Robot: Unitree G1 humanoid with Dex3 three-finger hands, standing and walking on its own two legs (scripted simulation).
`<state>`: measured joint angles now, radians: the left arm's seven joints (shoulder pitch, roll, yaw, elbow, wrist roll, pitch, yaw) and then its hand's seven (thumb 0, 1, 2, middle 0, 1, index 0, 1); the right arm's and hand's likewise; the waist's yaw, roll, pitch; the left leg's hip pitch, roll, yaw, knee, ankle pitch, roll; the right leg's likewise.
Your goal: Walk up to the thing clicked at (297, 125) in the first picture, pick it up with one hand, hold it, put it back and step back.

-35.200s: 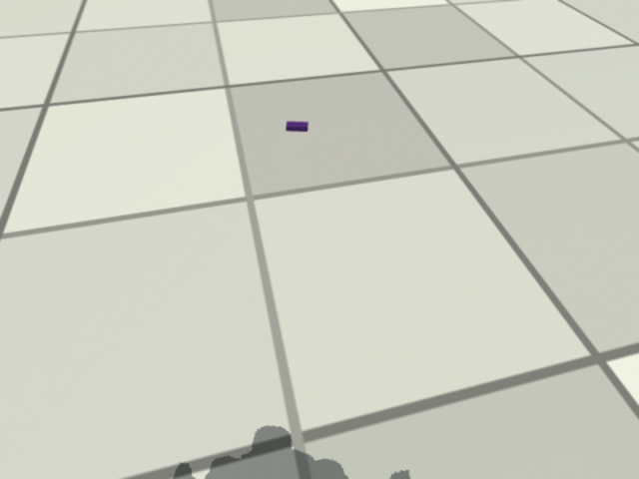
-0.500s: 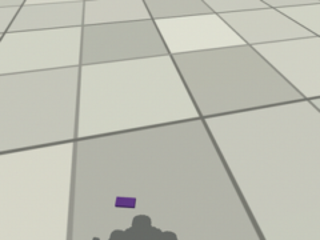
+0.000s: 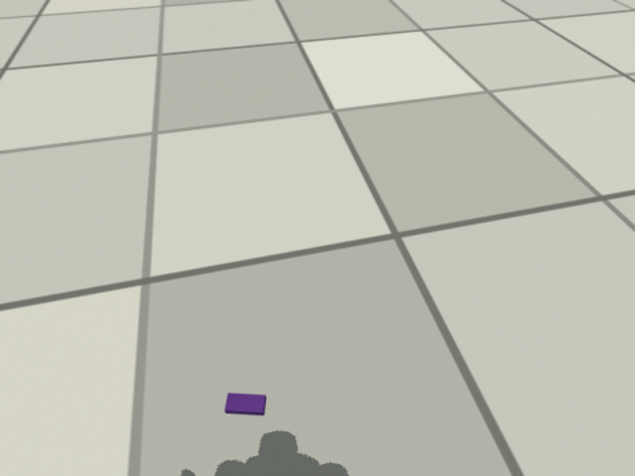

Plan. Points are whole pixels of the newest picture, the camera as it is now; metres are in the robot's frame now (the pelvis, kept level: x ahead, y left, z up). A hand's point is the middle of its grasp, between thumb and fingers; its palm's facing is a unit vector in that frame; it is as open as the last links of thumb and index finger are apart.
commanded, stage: stand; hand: left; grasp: from above
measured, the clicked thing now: (245, 404) +0.46 +0.23 -0.77
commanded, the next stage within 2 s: step back in 0.32 s
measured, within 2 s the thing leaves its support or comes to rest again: neither
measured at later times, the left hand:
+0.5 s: hand out of the picture +0.07 +0.27 -0.16, palm faces -0.03 -0.93 -0.37, open 7.4 cm
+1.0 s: hand out of the picture +0.03 +0.30 -0.18, palm faces -0.14 -0.91 -0.39, open 7.4 cm
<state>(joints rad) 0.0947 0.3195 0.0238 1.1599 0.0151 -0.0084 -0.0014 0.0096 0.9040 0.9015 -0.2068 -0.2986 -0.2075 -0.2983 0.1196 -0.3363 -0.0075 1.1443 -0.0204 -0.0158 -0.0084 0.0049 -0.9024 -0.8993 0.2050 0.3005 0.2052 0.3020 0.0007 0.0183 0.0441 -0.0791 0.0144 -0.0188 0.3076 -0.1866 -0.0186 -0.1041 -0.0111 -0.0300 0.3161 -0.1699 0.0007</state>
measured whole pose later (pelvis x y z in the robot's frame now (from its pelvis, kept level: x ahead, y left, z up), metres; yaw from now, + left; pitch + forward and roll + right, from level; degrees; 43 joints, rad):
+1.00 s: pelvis -0.11 +0.05 -0.03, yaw -5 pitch -2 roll +1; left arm 0.11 0.38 0.06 0.88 0.02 0.05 0.01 0.01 0.90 0.90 -0.21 -0.30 -0.21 -0.30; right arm 0.13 -0.35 -0.05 0.88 -0.02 0.02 -0.02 0.00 -0.90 -0.90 0.21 0.30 0.21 0.30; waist -0.02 -0.02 0.20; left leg -0.31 -0.03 0.08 0.66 -0.32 0.06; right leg -0.29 0.04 0.08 0.70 -0.40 -0.02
